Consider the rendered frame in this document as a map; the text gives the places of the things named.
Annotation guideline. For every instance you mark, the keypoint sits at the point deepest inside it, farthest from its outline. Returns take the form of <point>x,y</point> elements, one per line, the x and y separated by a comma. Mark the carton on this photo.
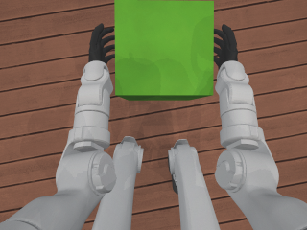
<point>164,49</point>

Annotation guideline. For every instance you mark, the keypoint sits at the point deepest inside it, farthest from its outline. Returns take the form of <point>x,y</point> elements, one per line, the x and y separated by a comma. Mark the robot right hand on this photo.
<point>228,51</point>

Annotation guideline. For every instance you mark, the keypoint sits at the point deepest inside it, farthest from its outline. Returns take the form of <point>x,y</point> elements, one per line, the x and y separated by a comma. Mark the right robot upper arm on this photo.
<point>251,179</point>

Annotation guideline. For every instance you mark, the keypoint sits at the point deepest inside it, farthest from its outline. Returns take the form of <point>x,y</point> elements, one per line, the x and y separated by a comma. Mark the right robot forearm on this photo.
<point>238,113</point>

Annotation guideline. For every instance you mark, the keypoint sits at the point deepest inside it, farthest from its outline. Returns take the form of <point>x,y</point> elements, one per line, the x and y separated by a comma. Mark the left robot forearm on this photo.
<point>92,111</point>

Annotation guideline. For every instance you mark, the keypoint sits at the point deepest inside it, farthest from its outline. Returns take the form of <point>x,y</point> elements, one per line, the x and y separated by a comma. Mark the robot left hand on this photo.
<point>97,52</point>

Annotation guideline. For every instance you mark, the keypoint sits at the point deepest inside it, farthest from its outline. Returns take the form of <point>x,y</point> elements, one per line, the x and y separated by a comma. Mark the left robot thigh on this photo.
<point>115,209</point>

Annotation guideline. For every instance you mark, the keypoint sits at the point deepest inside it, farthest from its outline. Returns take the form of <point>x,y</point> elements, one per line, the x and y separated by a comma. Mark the left robot upper arm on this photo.
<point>82,181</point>

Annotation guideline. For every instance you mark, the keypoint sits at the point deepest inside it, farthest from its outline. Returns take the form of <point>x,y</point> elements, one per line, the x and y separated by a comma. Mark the right robot shin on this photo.
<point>183,142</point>

